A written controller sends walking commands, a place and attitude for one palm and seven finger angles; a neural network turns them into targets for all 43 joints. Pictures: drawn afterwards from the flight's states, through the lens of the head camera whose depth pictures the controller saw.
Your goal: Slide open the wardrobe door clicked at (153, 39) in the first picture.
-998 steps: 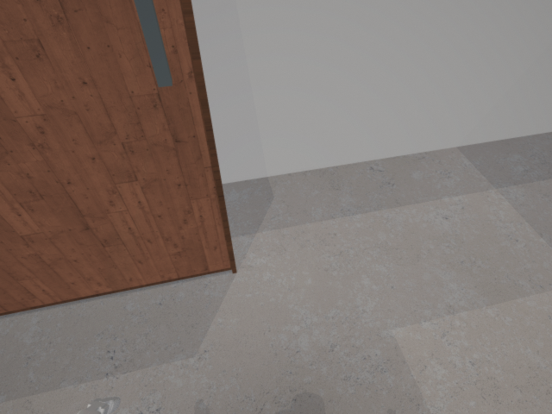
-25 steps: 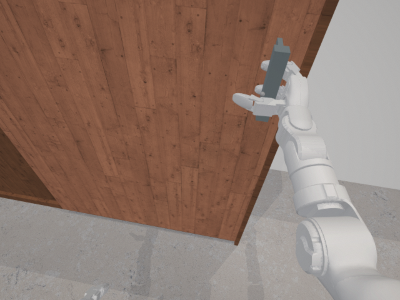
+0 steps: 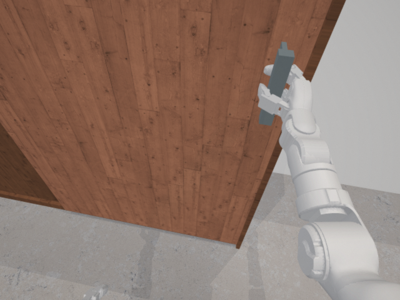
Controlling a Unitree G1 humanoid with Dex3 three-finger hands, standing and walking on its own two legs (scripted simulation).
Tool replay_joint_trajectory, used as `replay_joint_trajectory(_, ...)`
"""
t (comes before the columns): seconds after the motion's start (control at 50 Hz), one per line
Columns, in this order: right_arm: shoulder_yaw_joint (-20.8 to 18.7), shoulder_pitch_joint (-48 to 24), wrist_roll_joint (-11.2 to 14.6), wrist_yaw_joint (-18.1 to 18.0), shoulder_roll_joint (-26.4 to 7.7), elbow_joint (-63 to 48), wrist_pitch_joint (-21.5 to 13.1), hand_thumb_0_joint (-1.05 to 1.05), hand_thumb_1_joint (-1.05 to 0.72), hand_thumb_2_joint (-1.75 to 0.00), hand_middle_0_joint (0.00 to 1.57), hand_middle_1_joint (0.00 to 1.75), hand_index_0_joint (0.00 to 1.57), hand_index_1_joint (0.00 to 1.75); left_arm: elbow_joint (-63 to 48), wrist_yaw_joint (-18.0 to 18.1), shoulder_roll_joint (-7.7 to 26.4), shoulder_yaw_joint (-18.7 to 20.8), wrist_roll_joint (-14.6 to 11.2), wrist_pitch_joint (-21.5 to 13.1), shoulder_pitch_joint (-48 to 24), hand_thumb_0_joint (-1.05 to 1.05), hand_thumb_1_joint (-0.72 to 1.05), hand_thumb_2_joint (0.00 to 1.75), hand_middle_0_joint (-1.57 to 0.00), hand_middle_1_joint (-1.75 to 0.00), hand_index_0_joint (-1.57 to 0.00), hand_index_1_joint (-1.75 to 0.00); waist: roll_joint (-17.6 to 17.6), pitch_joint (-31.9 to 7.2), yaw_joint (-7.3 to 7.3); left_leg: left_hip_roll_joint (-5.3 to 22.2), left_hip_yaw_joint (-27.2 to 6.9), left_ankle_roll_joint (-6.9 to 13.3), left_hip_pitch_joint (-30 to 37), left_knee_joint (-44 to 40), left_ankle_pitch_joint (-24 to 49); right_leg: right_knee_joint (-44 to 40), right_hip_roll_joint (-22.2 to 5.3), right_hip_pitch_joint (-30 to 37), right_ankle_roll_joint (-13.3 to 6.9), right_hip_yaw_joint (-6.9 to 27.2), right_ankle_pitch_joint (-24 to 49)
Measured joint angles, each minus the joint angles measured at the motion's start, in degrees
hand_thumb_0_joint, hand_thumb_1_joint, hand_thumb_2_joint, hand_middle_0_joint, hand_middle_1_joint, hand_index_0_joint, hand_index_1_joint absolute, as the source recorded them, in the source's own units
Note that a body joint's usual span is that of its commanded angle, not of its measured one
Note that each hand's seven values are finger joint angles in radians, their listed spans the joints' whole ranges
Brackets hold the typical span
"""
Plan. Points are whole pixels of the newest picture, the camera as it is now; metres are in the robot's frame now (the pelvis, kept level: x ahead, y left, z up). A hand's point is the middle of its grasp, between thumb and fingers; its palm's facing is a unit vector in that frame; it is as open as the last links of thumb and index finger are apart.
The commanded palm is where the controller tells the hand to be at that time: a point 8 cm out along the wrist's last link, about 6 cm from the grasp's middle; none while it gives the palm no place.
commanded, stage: grip the handle and tug to test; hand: right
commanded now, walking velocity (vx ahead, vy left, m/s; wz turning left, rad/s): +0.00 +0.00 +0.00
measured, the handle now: (274, 84) +0.51 -0.10 +0.20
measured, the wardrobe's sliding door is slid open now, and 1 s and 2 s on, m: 0.00 0.00 0.01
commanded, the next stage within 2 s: tug the door sideways, standing still in 0.58 s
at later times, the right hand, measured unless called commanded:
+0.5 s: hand (265, 98) +0.45 -0.07 +0.20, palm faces +0.07 +1.00 +0.04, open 6.3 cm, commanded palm +0.40 -0.12 +0.20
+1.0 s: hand (264, 96) +0.46 -0.07 +0.20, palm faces +0.13 +0.99 -0.01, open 6.2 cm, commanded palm +0.43 -0.09 +0.20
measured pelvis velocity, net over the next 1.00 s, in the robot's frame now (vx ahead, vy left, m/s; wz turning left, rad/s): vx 0.05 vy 0.02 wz -0.06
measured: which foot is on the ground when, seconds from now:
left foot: down 0.00-1.00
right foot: down 0.00-1.00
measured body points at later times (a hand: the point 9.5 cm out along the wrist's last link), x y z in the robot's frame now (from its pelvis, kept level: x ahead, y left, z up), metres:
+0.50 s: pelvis +0.02 +0.00 +0.00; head +0.02 +0.02 +0.45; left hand +0.13 +0.25 -0.11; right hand +0.44 -0.13 +0.20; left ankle -0.03 +0.11 -0.74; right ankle +0.00 -0.13 -0.74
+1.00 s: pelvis +0.05 +0.02 +0.00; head +0.06 +0.04 +0.45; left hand +0.24 +0.24 -0.11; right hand +0.45 -0.12 +0.21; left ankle -0.03 +0.11 -0.74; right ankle +0.00 -0.13 -0.73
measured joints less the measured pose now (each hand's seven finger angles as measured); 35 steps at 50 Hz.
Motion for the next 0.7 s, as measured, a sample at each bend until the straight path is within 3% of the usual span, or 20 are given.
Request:
replay_joint_trajectory(0.38,-0.37,5.98,0.65,-0.10,0.41,-8.74,2.45,0.00,-0.65,-0.74,0.31,1.39,0.35,1.35,-2.12,-0.51,-0.05,0.17,-0.12,1.12,-0.91,0.01,0.91,0.90,-0.20,-0.30,-0.20,-0.30,-0.50,-0.21,-0.06,-0.27,-0.68,0.24,1.79,-1.11,-0.33,-1.45,-0.22,2.26,0.33,-0.69,-0.37)
replay_joint_trajectory(0.7,0.61,19.17,1.55,0.85,0.83,-30.12,10.69,0.00,-0.68,-0.72,0.26,1.40,0.30,1.34,-5.98,-1.49,-0.03,-0.11,0.04,4.95,-3.74,0.01,0.91,0.90,-0.20,-0.30,-0.20,-0.30,-0.10,-1.30,-0.71,-0.02,-1.96,0.43,4.93,-2.84,-1.48,-2.20,0.30,5.31,-0.12,-0.77,-0.65)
